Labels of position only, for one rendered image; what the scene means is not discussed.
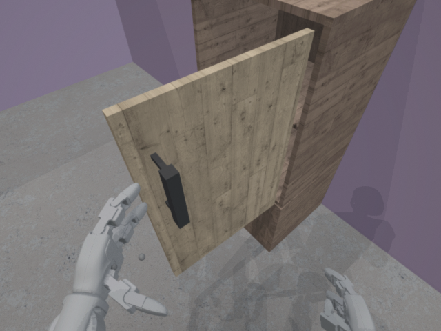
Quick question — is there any left robot hand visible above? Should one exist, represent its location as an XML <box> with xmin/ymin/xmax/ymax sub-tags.
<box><xmin>72</xmin><ymin>183</ymin><xmax>168</xmax><ymax>317</ymax></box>

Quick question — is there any right robot hand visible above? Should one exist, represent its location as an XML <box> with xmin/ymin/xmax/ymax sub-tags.
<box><xmin>320</xmin><ymin>268</ymin><xmax>376</xmax><ymax>331</ymax></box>

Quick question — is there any left robot forearm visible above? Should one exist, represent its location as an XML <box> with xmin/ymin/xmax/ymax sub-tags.
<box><xmin>48</xmin><ymin>292</ymin><xmax>109</xmax><ymax>331</ymax></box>

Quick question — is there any cupboard door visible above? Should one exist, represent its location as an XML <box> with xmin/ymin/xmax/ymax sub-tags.
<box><xmin>102</xmin><ymin>28</ymin><xmax>315</xmax><ymax>277</ymax></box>

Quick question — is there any handle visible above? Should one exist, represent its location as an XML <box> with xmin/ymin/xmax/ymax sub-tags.
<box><xmin>150</xmin><ymin>152</ymin><xmax>190</xmax><ymax>229</ymax></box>

